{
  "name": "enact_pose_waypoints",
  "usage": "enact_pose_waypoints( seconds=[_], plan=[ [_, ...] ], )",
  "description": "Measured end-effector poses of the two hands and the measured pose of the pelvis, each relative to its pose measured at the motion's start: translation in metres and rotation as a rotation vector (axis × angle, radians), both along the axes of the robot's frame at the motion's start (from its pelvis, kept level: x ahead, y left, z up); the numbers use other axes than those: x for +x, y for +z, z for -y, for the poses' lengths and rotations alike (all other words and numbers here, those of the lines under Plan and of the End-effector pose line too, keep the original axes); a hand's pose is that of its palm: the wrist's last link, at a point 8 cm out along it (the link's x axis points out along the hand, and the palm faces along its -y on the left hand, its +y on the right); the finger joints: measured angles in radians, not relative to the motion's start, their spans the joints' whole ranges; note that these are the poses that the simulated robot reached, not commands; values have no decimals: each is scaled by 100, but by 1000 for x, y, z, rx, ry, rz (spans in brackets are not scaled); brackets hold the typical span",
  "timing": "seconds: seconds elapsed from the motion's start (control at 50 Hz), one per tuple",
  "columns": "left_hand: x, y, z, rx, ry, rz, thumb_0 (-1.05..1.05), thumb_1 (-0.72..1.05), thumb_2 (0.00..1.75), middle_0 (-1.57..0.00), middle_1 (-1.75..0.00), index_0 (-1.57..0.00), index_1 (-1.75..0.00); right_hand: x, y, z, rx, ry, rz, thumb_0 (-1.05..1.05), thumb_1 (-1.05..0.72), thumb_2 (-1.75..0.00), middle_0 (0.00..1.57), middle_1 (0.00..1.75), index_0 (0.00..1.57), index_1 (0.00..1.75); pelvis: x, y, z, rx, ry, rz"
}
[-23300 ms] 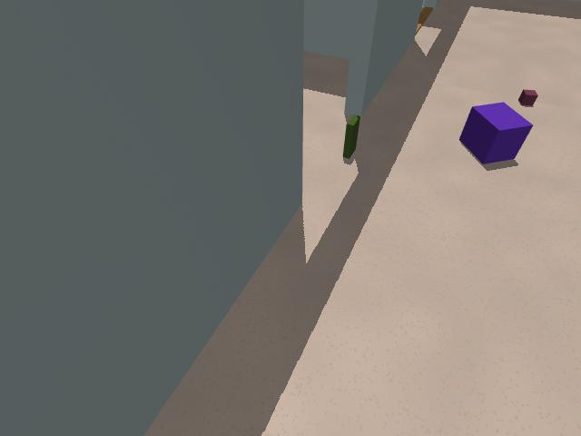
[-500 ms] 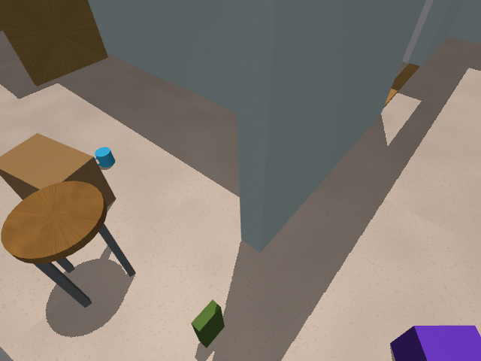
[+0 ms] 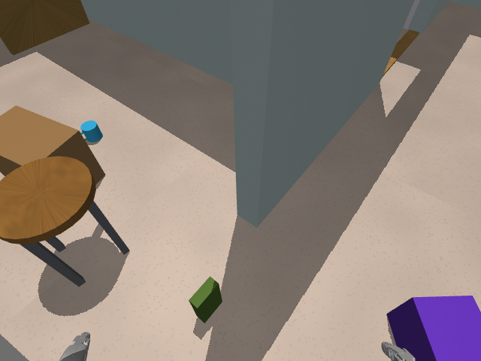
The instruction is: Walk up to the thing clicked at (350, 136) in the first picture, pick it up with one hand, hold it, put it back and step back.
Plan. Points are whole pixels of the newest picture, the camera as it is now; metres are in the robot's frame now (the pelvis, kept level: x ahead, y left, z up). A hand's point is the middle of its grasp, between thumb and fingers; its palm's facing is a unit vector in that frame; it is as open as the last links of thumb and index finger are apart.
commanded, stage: go down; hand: left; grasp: from the side
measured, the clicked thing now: (207, 301) +0.41 +0.15 -0.64
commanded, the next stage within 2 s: none
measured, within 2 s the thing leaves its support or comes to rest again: neither
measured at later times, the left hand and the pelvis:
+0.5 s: hand out of the picture +0.14 +0.27 -0.16, palm faces +0.07 -0.94 -0.32, open 17.1 cm; pelvis +0.00 +0.01 -0.05, yaw +1 degrees
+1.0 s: hand (116, 329) +0.25 +0.30 -0.25, palm faces +0.09 -0.97 -0.21, open 17.4 cm; pelvis -0.05 +0.00 -0.17, yaw +0 degrees
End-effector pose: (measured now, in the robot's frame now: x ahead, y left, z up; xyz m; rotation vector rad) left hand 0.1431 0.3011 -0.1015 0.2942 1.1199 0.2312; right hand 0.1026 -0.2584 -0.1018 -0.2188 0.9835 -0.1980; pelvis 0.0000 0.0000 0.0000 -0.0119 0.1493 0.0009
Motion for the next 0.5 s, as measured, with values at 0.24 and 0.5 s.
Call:
enact_pose_waypoints(
  seconds=[0.24,0.5],
  plan=[
    [-6,-19,-2,-25,-1,78,0,-43,12,-4,-6,-3,-7,44,-7,-13,-49,60,156,1,-83,-88,20,30,20,30,0,-30,-8,-17,11,-62],
    [-14,-26,-8,-18,15,75,0,-47,15,-3,-7,-2,-8,61,-16,-25,-68,90,239,1,-82,-88,20,30,20,30,0,-51,-9,-36,22,-118]
  ],
)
